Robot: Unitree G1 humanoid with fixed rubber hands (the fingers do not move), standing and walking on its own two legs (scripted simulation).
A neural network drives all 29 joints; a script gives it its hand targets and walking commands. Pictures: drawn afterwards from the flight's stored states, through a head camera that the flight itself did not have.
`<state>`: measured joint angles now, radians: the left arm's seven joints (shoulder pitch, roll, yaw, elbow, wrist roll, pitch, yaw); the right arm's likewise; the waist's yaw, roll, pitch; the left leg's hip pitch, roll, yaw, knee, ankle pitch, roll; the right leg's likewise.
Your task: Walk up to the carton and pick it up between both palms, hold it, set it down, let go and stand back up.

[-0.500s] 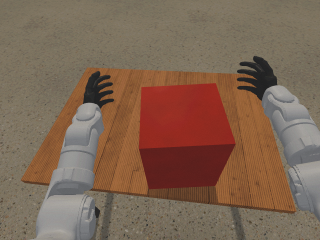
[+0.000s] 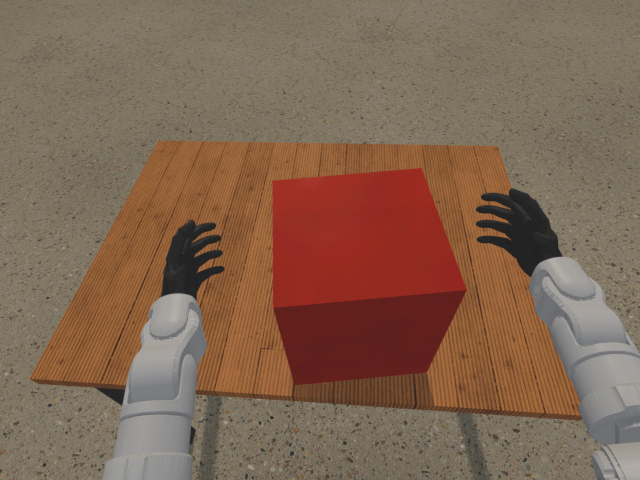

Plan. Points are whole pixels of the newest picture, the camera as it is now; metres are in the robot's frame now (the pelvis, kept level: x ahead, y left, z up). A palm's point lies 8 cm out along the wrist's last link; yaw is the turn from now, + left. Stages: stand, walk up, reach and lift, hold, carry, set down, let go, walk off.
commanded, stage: set down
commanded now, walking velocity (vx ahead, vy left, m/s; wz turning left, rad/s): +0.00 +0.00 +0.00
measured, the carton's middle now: (354, 282) +0.39 -0.01 -0.02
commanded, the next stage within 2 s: none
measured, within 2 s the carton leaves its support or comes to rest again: neither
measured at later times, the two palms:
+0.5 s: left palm (205, 358) +0.26 +0.18 +0.01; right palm (532, 330) +0.30 -0.22 +0.01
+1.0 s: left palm (206, 416) +0.21 +0.18 -0.03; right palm (532, 399) +0.23 -0.22 -0.04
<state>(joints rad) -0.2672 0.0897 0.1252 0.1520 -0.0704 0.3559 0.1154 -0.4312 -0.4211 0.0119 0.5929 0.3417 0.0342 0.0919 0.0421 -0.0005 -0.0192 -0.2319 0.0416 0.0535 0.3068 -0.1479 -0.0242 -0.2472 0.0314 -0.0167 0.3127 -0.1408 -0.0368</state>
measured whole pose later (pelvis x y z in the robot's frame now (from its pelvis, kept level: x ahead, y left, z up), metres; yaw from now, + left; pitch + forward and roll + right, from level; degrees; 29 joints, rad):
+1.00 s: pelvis +0.00 -0.01 -0.01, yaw +1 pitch +0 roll +1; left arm 0.13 0.06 -0.06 0.50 -0.09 -0.30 0.18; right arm 0.05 -0.25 0.06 0.73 0.29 -0.43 0.10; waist 0.04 -0.01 -0.01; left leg -0.19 0.04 0.03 0.39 -0.20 -0.03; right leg -0.21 0.03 -0.01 0.43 -0.22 -0.05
